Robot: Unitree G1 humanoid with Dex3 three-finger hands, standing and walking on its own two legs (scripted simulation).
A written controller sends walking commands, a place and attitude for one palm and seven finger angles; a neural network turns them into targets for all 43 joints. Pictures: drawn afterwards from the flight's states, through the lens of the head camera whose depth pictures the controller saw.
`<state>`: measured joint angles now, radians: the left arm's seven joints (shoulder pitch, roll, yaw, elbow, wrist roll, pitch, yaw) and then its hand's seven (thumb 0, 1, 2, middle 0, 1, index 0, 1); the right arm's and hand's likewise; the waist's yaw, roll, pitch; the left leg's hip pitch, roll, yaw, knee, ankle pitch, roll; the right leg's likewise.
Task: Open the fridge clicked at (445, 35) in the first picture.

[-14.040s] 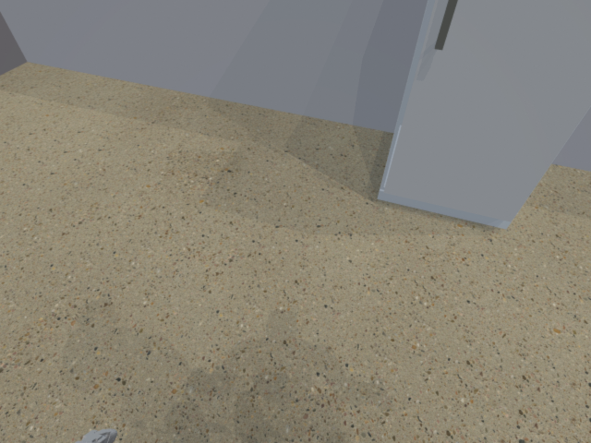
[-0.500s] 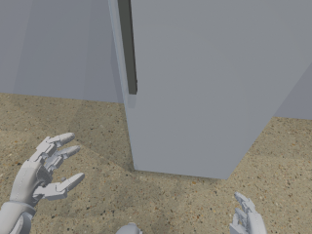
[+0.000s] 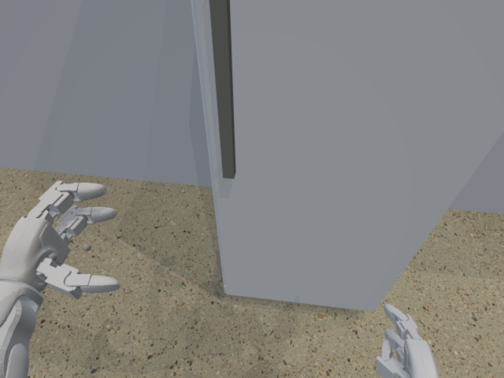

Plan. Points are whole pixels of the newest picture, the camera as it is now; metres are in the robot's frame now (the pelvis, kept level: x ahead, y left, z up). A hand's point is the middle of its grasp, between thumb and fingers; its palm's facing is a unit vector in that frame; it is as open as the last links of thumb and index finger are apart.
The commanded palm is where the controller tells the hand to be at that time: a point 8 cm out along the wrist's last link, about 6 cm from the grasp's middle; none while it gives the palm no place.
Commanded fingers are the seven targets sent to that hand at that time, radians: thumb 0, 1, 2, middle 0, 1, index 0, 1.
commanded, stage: raise the hand to about handle height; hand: left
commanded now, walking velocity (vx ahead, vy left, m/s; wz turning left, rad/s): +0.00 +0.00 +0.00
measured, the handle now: (226, 72) +0.53 +0.11 +0.25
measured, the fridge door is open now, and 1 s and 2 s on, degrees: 0 0 0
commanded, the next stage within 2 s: move the hooked fingers beside the handle in 0.92 s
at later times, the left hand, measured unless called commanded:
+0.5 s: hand (45, 190) +0.26 +0.28 +0.22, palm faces +0.06 -0.99 -0.12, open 14.0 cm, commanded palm +0.23 +0.32 +0.21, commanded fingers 0.00 -0.50 0.30 -0.30 -1.20 -0.30 -1.20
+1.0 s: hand (70, 188) +0.27 +0.26 +0.21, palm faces +0.05 -0.99 -0.11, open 14.0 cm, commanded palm +0.24 +0.31 +0.21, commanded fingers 0.00 -0.50 0.30 -0.30 -1.20 -0.30 -1.20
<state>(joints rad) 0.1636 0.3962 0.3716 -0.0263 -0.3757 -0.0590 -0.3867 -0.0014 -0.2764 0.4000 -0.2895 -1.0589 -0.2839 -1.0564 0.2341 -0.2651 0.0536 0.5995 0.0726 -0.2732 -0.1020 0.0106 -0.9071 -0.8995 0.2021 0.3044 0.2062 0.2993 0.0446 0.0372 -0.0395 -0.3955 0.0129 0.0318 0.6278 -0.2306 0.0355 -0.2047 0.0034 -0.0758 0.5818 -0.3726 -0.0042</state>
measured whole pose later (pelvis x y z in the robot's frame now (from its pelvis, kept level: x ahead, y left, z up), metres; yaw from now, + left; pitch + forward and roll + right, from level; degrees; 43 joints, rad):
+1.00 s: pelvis +0.00 -0.02 +0.01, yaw +0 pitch -3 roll -1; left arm -0.12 0.51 0.47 0.11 -0.36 0.19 -0.47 -0.01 -0.50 0.30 -0.31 -1.20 -0.30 -1.20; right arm 0.22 -0.28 0.09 0.60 0.10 -0.21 -0.10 0.01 -0.91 -0.90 0.20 0.30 0.21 0.30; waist 0.05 0.06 -0.03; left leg -0.27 0.01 0.02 0.49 -0.17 0.02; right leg -0.09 0.01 -0.08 0.46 -0.32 -0.02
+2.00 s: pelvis +0.02 -0.01 +0.01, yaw -1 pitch +0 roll +0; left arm -0.46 0.44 0.34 0.43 -0.26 0.17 -0.31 -0.01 -0.50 0.30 -0.30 -1.20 -0.30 -1.20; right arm 0.25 -0.27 0.06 0.62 0.10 -0.10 -0.09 0.01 -0.91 -0.90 0.20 0.30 0.21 0.30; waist 0.00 0.04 -0.04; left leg -0.30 0.02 0.05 0.49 -0.19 0.02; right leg -0.13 0.01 -0.05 0.47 -0.33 -0.02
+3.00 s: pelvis +0.02 -0.01 +0.01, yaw -3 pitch +4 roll -1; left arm -0.74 0.46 0.35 0.82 -0.19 -0.02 -0.25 -0.01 -0.50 0.30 -0.30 -1.20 -0.30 -1.20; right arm 0.38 -0.28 0.02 0.67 0.08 -0.04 -0.07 0.01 -0.91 -0.90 0.20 0.30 0.21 0.30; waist -0.06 0.03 -0.06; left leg -0.40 0.03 0.08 0.55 -0.22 0.02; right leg -0.24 0.02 -0.02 0.52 -0.35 -0.02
